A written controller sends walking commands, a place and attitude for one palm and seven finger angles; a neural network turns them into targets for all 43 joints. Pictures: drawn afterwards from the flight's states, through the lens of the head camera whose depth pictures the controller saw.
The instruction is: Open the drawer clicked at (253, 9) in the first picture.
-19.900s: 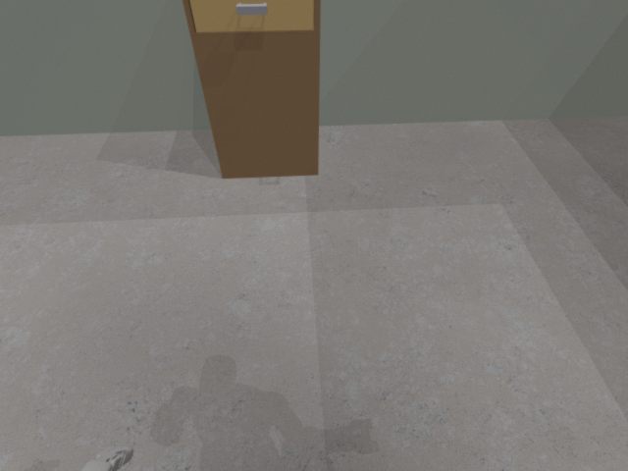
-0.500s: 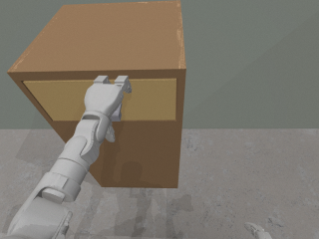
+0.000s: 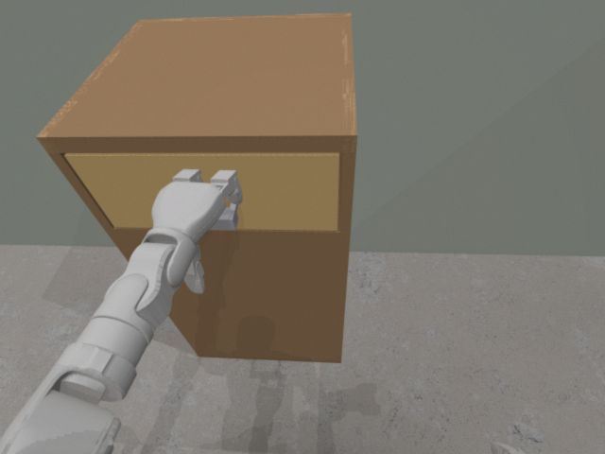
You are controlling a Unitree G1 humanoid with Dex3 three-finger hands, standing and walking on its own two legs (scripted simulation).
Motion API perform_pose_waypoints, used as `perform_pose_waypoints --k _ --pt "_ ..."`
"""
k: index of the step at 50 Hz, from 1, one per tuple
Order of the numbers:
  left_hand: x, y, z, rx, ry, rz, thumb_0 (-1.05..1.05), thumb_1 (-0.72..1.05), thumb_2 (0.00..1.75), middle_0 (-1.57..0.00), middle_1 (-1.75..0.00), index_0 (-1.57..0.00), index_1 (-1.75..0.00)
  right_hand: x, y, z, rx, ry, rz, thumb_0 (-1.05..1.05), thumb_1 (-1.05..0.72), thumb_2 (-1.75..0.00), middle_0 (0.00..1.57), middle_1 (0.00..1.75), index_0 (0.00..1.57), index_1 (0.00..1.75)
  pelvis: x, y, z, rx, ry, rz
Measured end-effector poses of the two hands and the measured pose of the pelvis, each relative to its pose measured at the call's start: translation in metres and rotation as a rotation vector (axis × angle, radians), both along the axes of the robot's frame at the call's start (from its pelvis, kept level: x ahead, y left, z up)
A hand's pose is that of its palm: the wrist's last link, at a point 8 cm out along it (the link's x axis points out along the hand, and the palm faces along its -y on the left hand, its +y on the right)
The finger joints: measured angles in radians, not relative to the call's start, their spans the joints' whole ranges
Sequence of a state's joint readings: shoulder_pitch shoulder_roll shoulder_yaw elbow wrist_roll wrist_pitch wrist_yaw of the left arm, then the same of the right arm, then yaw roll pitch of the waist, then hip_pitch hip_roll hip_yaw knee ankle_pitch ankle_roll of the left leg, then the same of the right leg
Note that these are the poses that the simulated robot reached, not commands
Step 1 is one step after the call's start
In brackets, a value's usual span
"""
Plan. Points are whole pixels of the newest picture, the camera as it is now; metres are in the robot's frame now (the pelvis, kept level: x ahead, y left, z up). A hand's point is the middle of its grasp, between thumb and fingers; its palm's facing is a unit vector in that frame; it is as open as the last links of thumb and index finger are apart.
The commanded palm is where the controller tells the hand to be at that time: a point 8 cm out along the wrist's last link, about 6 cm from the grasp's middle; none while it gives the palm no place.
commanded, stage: move the hooked fingers above the handle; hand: left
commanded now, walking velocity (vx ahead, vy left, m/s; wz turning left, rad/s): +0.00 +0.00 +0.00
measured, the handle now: (207, 209) +0.48 +0.20 +0.03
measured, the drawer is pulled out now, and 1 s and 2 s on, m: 0.00 0.00 0.00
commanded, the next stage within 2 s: none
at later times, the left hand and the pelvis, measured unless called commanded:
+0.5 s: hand (213, 234) +0.40 +0.16 +0.06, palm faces -0.04 -0.09 -1.00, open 13.7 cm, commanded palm +0.40 +0.19 +0.15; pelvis +0.01 +0.01 +0.00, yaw -1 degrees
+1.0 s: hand (209, 220) +0.41 +0.16 +0.08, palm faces +0.03 -0.09 -1.00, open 13.7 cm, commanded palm +0.40 +0.19 +0.15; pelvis +0.01 +0.02 +0.00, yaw -1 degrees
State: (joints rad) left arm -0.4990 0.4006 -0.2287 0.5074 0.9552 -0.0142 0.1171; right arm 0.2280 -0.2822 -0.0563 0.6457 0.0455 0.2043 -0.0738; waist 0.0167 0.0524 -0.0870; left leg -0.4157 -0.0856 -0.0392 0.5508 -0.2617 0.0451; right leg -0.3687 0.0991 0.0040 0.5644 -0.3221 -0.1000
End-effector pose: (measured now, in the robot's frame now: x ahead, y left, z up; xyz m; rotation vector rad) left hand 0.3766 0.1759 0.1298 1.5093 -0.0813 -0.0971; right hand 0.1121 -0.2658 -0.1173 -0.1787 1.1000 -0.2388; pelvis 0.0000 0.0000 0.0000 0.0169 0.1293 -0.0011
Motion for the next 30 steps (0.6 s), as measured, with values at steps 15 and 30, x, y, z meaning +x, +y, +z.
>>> perform_pose_waypoints --k 15,30 --pt "0.038 0.01 0.022 -0.001 0.016 0.179 0.0 -0.49 0.3 -0.32 -1.2 -0.36 -1.25 0.003 0.034 -0.007 0.105 0.012 -0.003 0.0 -0.9 -0.9 0.2 0.3 0.2 0.3 0.008 0.005 0.001 0.004 0.014 -0.02" --pt "0.017 0.01 0.014 -0.006 -0.136 0.032 0.0 -0.49 0.3 -0.33 -1.2 -0.33 -1.2 0.017 0.031 -0.007 0.055 -0.009 0.014 0.0 -0.91 -0.9 0.2 0.3 0.2 0.3 0.007 0.015 -0.003 -0.004 0.018 -0.012"
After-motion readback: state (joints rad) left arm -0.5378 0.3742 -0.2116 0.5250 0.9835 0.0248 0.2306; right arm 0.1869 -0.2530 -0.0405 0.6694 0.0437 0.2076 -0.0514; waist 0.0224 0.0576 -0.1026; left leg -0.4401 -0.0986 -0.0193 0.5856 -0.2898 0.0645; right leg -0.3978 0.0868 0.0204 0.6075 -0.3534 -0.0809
